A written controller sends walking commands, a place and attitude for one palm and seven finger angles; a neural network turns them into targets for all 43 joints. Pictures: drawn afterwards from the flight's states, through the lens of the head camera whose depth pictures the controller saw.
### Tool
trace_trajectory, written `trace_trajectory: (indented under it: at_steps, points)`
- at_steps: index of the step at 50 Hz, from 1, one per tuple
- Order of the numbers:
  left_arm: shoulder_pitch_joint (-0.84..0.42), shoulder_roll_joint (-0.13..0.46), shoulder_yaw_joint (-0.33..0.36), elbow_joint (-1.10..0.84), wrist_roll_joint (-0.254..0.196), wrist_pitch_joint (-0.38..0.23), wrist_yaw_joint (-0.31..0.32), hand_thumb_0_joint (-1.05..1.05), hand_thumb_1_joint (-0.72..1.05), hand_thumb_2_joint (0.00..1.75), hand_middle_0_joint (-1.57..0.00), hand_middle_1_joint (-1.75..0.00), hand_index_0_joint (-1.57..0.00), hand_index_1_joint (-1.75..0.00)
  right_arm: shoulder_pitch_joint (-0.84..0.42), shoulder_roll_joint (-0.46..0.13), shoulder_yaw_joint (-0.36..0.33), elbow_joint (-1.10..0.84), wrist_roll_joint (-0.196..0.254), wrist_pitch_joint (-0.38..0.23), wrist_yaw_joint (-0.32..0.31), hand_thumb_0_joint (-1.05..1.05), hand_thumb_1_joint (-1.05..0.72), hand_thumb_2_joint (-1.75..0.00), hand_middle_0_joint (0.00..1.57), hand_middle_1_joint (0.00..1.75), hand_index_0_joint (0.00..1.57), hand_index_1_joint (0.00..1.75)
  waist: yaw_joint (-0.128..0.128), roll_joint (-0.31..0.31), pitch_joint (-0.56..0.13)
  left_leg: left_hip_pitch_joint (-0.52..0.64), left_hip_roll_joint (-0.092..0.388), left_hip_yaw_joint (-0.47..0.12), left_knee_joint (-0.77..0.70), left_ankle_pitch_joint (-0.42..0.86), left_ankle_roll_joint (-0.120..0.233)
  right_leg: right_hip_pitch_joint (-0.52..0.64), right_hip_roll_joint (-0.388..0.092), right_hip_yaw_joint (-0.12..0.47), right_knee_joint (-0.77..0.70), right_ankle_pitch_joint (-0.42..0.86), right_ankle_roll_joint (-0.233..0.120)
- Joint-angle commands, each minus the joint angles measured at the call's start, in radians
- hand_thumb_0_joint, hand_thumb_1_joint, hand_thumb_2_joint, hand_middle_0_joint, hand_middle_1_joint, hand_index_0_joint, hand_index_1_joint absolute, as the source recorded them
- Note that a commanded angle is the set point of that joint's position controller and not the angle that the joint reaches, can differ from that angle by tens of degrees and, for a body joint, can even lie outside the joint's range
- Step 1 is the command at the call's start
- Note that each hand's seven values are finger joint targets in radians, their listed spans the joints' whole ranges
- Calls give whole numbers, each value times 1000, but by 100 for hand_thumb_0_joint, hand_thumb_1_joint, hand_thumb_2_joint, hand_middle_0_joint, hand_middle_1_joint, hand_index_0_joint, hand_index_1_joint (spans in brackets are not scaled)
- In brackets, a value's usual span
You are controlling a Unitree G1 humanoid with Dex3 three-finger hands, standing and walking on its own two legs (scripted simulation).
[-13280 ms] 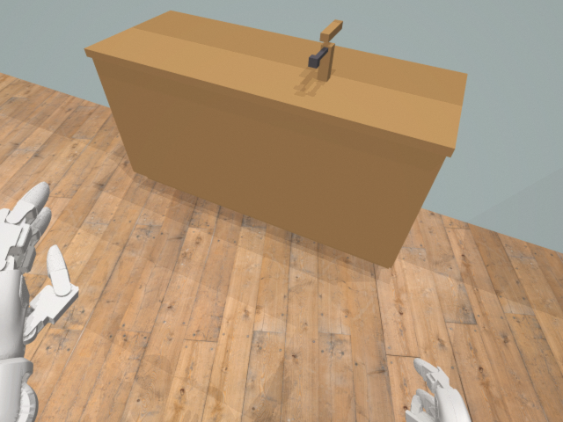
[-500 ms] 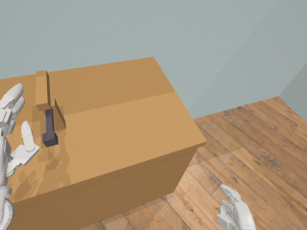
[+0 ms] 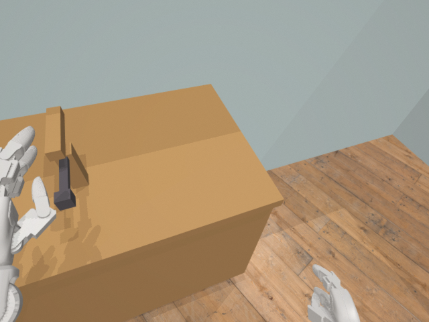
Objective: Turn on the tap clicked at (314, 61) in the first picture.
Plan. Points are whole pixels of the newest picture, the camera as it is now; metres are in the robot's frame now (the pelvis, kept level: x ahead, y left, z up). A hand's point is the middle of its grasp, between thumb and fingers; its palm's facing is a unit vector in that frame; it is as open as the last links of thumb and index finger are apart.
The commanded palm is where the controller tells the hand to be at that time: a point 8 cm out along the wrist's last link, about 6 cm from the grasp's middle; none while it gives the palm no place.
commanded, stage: shuffle to correct the standing spot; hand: left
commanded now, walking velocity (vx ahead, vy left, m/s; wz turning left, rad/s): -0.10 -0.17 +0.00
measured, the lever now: (65, 199) +0.31 +0.31 +0.04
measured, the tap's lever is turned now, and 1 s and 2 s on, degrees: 0 0 0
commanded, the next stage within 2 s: come to a stop and stand still in 0.36 s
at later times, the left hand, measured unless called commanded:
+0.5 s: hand (76, 231) +0.20 +0.20 +0.16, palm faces +0.32 -0.84 -0.44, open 7.4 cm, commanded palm +0.14 +0.24 +0.17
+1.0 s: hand (50, 235) +0.19 +0.24 +0.15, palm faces +0.39 -0.85 -0.35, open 7.4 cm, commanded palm +0.13 +0.27 +0.17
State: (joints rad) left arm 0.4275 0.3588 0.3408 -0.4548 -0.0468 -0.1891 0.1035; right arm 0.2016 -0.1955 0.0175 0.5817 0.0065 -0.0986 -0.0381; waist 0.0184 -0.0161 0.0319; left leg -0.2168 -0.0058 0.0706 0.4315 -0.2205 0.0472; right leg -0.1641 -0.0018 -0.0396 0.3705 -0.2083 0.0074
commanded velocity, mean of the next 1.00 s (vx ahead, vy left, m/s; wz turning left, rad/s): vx -0.08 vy -0.06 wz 0.04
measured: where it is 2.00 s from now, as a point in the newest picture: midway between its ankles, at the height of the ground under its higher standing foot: outside the picture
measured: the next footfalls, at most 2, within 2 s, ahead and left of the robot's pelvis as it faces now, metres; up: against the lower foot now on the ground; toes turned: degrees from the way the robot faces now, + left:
none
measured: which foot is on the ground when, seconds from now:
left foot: down 0.00-1.00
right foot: down 0.00-1.00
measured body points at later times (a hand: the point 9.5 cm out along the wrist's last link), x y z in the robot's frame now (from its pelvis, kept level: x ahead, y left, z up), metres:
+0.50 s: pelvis -0.02 -0.04 +0.00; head +0.03 -0.03 +0.44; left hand +0.17 +0.24 +0.18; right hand +0.16 -0.27 -0.08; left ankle +0.01 +0.08 -0.74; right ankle -0.01 -0.13 -0.74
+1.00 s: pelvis -0.02 -0.01 +0.00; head -0.01 +0.01 +0.45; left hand +0.16 +0.28 +0.17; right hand +0.15 -0.23 -0.08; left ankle -0.04 +0.07 -0.74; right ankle -0.01 -0.13 -0.74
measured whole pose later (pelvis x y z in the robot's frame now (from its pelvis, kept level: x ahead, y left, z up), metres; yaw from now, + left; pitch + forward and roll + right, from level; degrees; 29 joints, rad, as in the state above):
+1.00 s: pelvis -0.02 -0.01 +0.00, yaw +1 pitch +0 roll -1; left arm 0.44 0.36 0.33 -0.47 -0.05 -0.17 0.12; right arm 0.22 -0.18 0.03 0.59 0.01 -0.10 -0.03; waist 0.01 -0.03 0.03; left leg -0.20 -0.04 -0.01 0.44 -0.25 0.05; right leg -0.20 0.01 -0.06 0.38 -0.18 -0.01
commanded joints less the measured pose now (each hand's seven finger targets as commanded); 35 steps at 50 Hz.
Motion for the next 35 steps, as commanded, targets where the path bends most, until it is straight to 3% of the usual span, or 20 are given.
trace_trajectory:
  at_steps: [1, 2, 6, 9, 11, 12, 13, 16, 21, 23, 25, 26, 28, 29, 30, 31, 33, 35]
  points:
    - [-93, 186, 121, -234, -9, -65, 16, 0, 90, 90, -20, -30, -20, -30, -91, -125, -57, -162, 11, -59, -10, 0, -90, -90, 20, 30, 20, 30, 1, 79, -132, 77, 122, -132, -90, 214, -44, 12, -34, 57, -16, 168, -19]
    - [-92, 164, 104, -222, -13, -64, 13, 0, 90, 90, -20, -30, -20, -30, -83, -127, -56, -165, 6, -55, -10, 0, -90, -90, 20, 30, 20, 30, -1, 83, -132, 76, 128, -129, -94, 230, -44, 10, -28, 51, -12, 163, -15]
    - [-84, 179, 117, -248, -14, -61, 10, 0, 90, 90, -20, -30, -20, -30, -80, -123, -63, -170, 10, -58, -4, 0, -90, -90, 20, 30, 20, 30, 1, 108, -151, 83, 146, -136, -83, 271, -47, 12, -27, 43, 1, 159, -15]
    - [-55, 161, 103, -238, -20, -55, 8, 0, 90, 90, -20, -30, -20, -30, -74, -124, -62, -178, 6, -55, -1, 0, -90, -90, 20, 30, 20, 30, -1, 98, -139, 48, 140, -140, -92, 194, -38, 19, -33, 48, -19, 135, -16]
    - [-31, 196, 138, -253, -24, -52, 13, 0, 90, 90, -20, -30, -20, -30, -81, -121, -62, -179, 9, -56, -3, 0, -90, -90, 20, 30, 20, 30, 0, 91, -140, 37, 130, -144, -85, 155, -34, 23, -41, 53, -35, 134, -21]
    - [-24, 167, 114, -243, -29, -50, 9, 0, 90, 90, -20, -30, -20, -30, -76, -121, -58, -180, 5, -52, -2, 0, -90, -90, 20, 30, 20, 30, -5, 81, -133, 26, 122, -139, -88, 123, -32, 19, -41, 50, -47, 122, -19]
    - [-24, 188, 134, -255, -30, -51, 12, 0, 90, 90, -20, -30, -20, -30, -77, -121, -65, -183, 7, -55, -3, 0, -90, -90, 20, 30, 20, 30, -2, 77, -139, 30, 124, -139, -76, 122, -31, 18, -46, 60, -48, 131, -22]
    - [-21, 216, 161, -295, -36, -61, 7, 0, 90, 90, -20, -30, -20, -30, -75, -123, -70, -187, 7, -59, -9, 0, -90, -90, 20, 30, 20, 30, 1, 96, -130, 26, 136, -135, -35, 222, -35, -18, -50, 64, -36, 200, -26]
    - [1, 220, 176, -315, -40, -88, -13, 0, 90, 90, -20, -30, -20, -30, -47, -125, -89, -181, -5, -68, -16, 0, -90, -90, 20, 30, 20, 30, -1, 82, -200, 66, 169, -118, 50, 400, -29, -42, -59, 54, 15, 334, -22]
    - [5, 218, 178, -320, -39, -105, -19, 0, 90, 90, -20, -30, -20, -30, -36, -126, -97, -179, -10, -75, -17, 0, -90, -90, 20, 30, 20, 30, -3, 78, -207, 54, 170, -106, 75, 398, -26, -53, -72, 54, 26, 366, -13]
    - [50, 197, 168, -280, -46, -94, -15, 0, 90, 90, -20, -30, -20, -30, -37, -127, -94, -188, 2, -71, -15, 0, -90, -90, 20, 30, 20, 30, 1, 44, -228, 29, 117, -69, 115, 199, -32, -50, -110, 104, -6, 314, -15]
    - [66, 197, 168, -271, -48, -83, -4, 0, 90, 90, -20, -30, -20, -30, -45, -122, -88, -183, 7, -68, -15, 0, -90, -90, 20, 30, 20, 30, 0, 45, -233, 22, 79, -57, 142, 97, -39, -63, -148, 155, -33, 279, -38]
    - [59, 199, 161, -257, -50, -65, 22, 0, 90, 90, -20, -30, -20, -30, -52, -113, -73, -183, 19, -59, -16, 0, -90, -90, 20, 30, 20, 30, 0, -45, -185, -44, 19, -66, 211, -97, -45, -107, -223, 259, -122, 17, -60]
    - [52, 193, 153, -250, -48, -57, 32, 0, 90, 90, -20, -30, -20, -30, -55, -116, -67, -172, 18, -56, -18, 0, -90, -90, 20, 30, 20, 30, -1, -64, -161, -64, 10, -81, 251, -109, -43, -129, -249, 292, -156, -113, -79]
    - [49, 205, 162, -251, -43, -47, 44, 0, 90, 90, -20, -30, -20, -30, -63, -116, -60, -164, 17, -56, -20, 0, -90, -90, 20, 30, 20, 30, -3, -74, -152, -77, 10, -96, 261, -104, -42, -122, -259, 292, -157, -159, -100]
    - [32, 221, 168, -262, -38, -37, 53, 0, 90, 90, -20, -30, -20, -30, -80, -124, -55, -153, 16, -54, -24, 0, -90, -90, 20, 30, 20, 30, -6, -39, -153, -73, 15, -112, 212, -98, -38, -102, -257, 277, -140, -153, -116]
    - [9, 197, 141, -252, -32, -33, 58, 0, 90, 90, -20, -30, -20, -30, -77, -125, -52, -148, 14, -59, -27, 0, -90, -90, 20, 30, 20, 30, -10, -63, -124, -37, 20, -114, 92, -79, -24, -94, -214, 219, -120, -174, -95]
    - [-1, 195, 133, -249, -22, -37, 60, 0, 90, 90, -20, -30, -20, -30, -80, -138, -62, -143, 11, -65, -30, 0, -90, -90, 20, 30, 20, 30, -3, -30, -120, 19, 48, -126, 5, -8, -7, -73, -159, 180, -94, -119, -62]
